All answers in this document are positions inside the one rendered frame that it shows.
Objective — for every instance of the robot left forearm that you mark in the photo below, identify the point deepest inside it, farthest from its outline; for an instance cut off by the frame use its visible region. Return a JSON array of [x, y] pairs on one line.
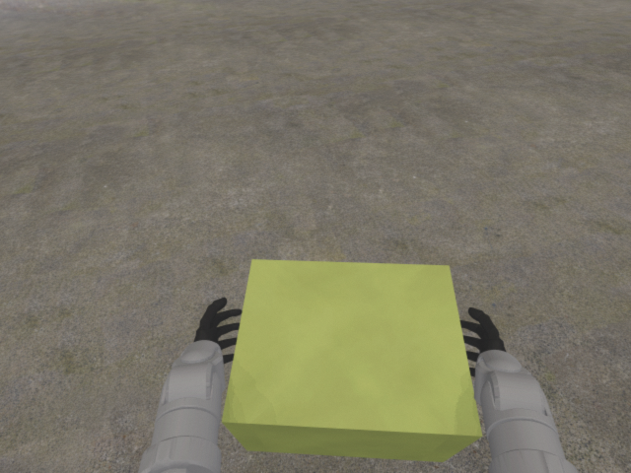
[[185, 438]]

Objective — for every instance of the carton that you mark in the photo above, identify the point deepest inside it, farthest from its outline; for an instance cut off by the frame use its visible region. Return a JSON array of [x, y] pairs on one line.
[[351, 359]]

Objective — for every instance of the robot left hand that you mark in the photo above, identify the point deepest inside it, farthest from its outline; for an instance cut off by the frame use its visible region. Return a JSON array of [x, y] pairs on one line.
[[208, 329]]

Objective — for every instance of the robot right forearm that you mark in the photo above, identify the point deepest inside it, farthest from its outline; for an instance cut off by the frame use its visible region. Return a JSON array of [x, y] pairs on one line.
[[518, 422]]

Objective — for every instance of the robot right hand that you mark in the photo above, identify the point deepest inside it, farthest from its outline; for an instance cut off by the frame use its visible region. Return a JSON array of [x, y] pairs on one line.
[[486, 330]]

